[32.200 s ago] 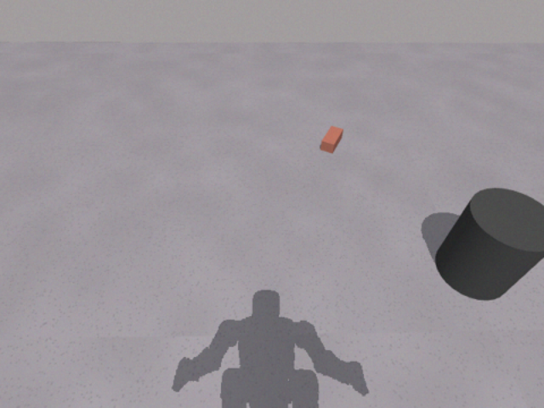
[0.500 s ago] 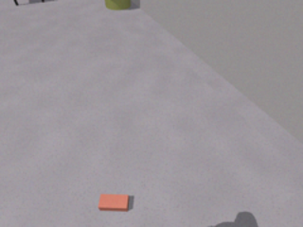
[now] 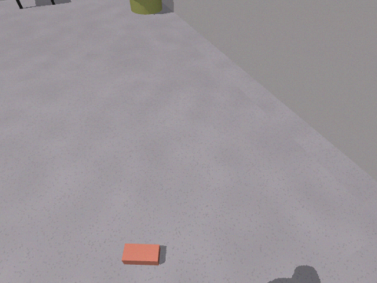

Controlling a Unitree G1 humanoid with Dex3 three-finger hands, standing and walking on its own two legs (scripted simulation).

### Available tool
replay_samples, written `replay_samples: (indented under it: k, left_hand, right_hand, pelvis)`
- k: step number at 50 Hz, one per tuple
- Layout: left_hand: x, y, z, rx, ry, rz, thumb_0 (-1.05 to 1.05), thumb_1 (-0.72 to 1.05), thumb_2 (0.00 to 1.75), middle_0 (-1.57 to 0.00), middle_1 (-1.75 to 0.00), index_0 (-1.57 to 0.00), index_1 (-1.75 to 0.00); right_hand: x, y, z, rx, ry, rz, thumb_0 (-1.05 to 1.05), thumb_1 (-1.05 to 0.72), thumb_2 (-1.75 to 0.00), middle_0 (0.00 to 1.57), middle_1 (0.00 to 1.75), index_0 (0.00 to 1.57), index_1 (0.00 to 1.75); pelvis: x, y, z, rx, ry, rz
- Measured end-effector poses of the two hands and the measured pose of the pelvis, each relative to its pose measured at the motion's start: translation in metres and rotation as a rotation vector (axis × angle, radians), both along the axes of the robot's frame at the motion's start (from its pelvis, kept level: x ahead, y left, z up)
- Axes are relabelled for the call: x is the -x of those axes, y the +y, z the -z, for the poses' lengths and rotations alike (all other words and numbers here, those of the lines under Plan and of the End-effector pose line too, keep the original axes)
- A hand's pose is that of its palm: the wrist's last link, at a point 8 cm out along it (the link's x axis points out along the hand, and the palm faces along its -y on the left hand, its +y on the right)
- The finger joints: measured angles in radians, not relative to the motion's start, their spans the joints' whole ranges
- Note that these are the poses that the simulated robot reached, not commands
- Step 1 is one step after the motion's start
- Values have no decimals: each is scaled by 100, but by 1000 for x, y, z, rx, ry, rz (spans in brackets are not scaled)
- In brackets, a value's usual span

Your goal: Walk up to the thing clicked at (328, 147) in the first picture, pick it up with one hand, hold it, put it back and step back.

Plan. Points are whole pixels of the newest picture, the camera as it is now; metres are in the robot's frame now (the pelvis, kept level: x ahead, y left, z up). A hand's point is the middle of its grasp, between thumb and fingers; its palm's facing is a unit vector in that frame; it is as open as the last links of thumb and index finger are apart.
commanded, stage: stand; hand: left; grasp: from above
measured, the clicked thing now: (141, 254) +0.42 +0.24 -0.75
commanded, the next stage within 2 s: rise first in 0.42 s
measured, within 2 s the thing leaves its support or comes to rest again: neither
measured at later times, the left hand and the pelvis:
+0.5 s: hand out of the picture +0.07 +0.25 -0.16, palm faces -0.04 -0.94 -0.34, open 7.4 cm; pelvis +0.00 +0.00 +0.00, yaw +0 degrees
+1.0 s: hand out of the picture +0.14 +0.26 -0.20, palm faces -0.09 -0.92 -0.39, open 13.0 cm; pelvis -0.01 +0.00 -0.05, yaw -1 degrees
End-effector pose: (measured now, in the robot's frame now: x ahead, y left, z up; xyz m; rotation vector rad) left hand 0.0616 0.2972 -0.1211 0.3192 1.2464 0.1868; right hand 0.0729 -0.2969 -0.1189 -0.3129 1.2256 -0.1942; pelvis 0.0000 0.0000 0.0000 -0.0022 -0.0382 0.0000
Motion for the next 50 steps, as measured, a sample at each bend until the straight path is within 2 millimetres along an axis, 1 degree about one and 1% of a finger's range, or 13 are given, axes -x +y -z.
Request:
replay_samples:
  k: [15, 27, 28, 30, 33, 36, 39, 41, 44, 47, 50]
  left_hand:
    - [4, 1, 1, 1, 14, -4, 0, 90, 90, -20, -30, -20, -30]
    - [-1, 1, 1, 0, 6, -2, 0, 90, 91, -20, -30, -20, -30]
    - [-4, 1, 0, 1, -13, -11, 0, 89, 91, -20, -31, -19, -31]
    - [-18, -2, 0, 5, -75, -30, 1, 86, 92, -19, -34, -19, -34]
    - [-44, -4, 6, 18, -107, -31, 1, 76, 94, -17, -44, -17, -44]
    - [-70, -3, 12, 19, -130, 0, 1, 60, 95, -14, -60, -14, -59]
    - [-83, -3, 16, 7, -138, 43, 0, 42, 97, -10, -76, -10, -74]
    - [-86, -4, 18, -3, -124, 63, 0, 29, 98, -7, -84, -8, -83]
    - [-83, -4, 24, -19, -88, 80, 0, 8, 100, -5, -94, -7, -92]
    - [-78, -2, 33, -38, -66, 81, 0, -12, 101, -5, -100, -6, -99]
    - [-73, 1, 43, -55, -69, 84, 0, -28, 101, -5, -103, -6, -103]
  right_hand:
    - [5, 1, 1, -2, 16, 2, 1, -90, -90, 21, 30, 20, 29]
    - [2, 1, 1, 0, 11, 1, 1, -90, -90, 21, 30, 20, 29]
    - [0, 2, 0, 0, -7, 9, 1, -91, -90, 21, 30, 20, 29]
    - [-5, 7, -1, -2, -71, 6, 1, -91, -91, 21, 30, 20, 29]
    - [-8, 17, 1, -17, -119, 4, 1, -92, -91, 20, 30, 20, 29]
    - [-6, 25, 5, -33, -142, 11, 1, -91, -90, 20, 30, 20, 29]
    - [-1, 31, 9, -52, -158, 34, 1, -91, -90, 21, 30, 20, 29]
    - [2, 35, 12, -63, -164, 48, 1, -91, -90, 21, 30, 20, 29]
    - [3, 37, 16, -73, -178, 53, 1, -90, -90, 21, 30, 20, 29]
    - [-2, 37, 22, -72, -201, 43, 1, -89, -90, 21, 30, 20, 29]
    - [-10, 36, 30, -61, -229, 26, 1, -89, -90, 21, 30, 20, 29]
  pelvis:
    - [-1, 1, 0, -1, 2, 0]
    - [-2, 1, 0, 0, 2, 0]
    - [-2, 1, 1, 0, 13, 0]
    - [2, 1, 3, 1, 33, -5]
    - [10, 0, 8, 5, 74, -7]
    - [14, -3, 15, 6, 122, 2]
    - [15, -3, 21, 7, 146, 11]
    - [13, -2, 24, 9, 159, 14]
    - [12, -1, 30, 12, 184, 17]
    - [12, 0, 39, 14, 216, 18]
    - [12, 0, 51, 16, 247, 17]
